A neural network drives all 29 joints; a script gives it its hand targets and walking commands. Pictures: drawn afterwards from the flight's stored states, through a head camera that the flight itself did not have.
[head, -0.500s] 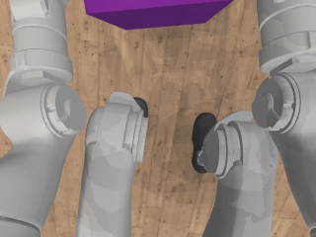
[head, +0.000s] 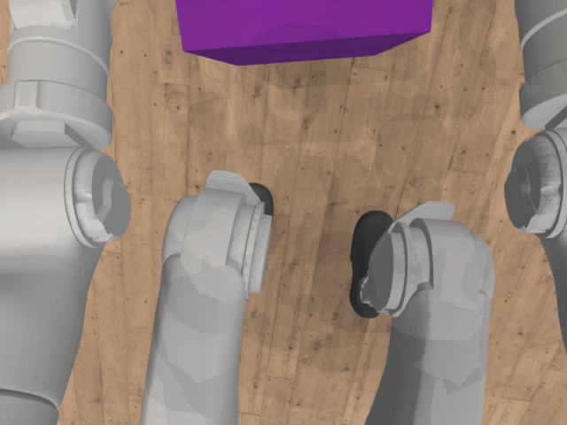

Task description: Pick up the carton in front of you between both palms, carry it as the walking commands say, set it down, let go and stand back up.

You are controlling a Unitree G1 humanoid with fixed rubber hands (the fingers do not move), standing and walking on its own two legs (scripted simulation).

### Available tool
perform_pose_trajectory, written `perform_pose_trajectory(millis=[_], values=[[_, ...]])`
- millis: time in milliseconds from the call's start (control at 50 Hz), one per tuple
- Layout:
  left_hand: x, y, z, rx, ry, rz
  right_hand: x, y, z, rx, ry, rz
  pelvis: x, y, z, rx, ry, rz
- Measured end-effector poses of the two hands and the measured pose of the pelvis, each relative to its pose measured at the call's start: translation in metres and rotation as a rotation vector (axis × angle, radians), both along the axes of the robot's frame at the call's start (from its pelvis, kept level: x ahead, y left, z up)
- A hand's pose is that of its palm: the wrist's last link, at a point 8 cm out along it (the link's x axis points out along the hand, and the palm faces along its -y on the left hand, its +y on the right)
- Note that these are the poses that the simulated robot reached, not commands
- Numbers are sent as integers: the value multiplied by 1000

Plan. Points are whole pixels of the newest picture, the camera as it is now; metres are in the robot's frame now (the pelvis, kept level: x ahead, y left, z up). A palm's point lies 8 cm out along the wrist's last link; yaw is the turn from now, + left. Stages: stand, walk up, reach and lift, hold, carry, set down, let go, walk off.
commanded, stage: set down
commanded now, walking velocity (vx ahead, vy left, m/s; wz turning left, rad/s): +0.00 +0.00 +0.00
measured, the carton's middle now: out of the picture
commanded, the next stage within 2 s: let go in 0.92 s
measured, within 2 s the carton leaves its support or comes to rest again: neither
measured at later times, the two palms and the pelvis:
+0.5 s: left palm out of the picture +0.54 +0.27 +0.02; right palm out of the picture +0.62 -0.11 +0.02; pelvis +0.00 +0.00 +0.12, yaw +0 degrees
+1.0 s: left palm out of the picture +0.53 +0.28 +0.17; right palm out of the picture +0.61 -0.11 +0.17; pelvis +0.02 +0.00 +0.26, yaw +0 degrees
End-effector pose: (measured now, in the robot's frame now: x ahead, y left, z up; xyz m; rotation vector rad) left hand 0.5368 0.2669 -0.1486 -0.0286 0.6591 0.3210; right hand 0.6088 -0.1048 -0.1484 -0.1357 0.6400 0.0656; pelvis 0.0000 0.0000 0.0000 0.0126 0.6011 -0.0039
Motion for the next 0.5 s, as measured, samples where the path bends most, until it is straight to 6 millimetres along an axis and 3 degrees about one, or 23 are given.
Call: perform_pose_trajectory(millis=[260,500], values=[[-4,3,104,-5,-18,20,4,7,107,-8,8,-14,-4,-3,63,-11,122,23],[-1,7,166,8,-26,14,6,-3,165,-9,-7,-19,2,-2,120,-16,208,20]])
